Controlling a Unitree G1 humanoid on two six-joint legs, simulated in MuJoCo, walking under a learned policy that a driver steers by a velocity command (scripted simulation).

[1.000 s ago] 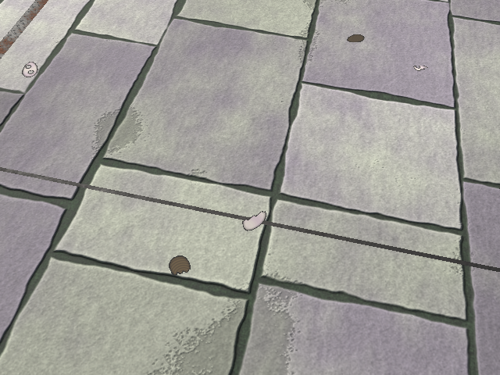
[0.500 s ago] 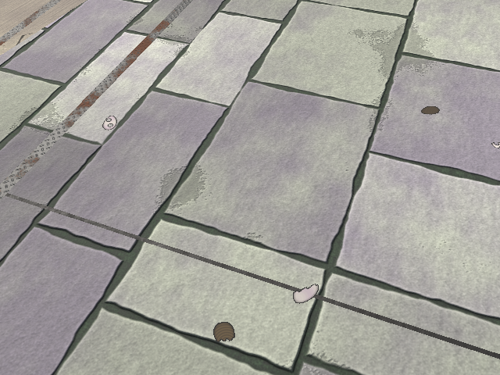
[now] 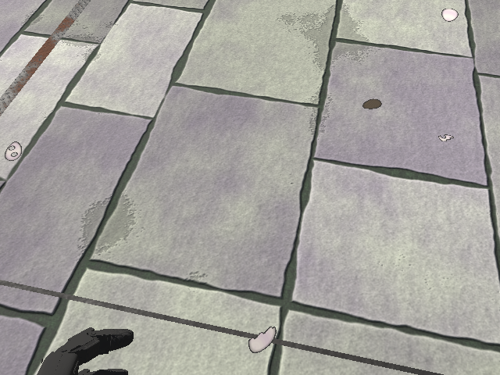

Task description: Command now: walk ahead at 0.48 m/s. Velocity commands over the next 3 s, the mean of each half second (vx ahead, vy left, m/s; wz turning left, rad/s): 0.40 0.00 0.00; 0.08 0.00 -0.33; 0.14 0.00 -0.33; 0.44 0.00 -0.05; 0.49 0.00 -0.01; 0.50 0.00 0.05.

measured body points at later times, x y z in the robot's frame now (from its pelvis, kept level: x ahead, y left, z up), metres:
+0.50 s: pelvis +0.26 +0.00 +0.01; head +0.29 +0.00 +0.46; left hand +0.29 +0.28 -0.12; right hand +0.47 -0.24 -0.08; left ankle +0.41 +0.11 -0.72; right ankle +0.15 -0.11 -0.72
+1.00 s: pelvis +0.32 -0.02 +0.01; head +0.34 -0.06 +0.46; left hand +0.47 +0.25 -0.09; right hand +0.43 -0.32 -0.11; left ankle +0.39 +0.11 -0.69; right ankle +0.31 -0.11 -0.72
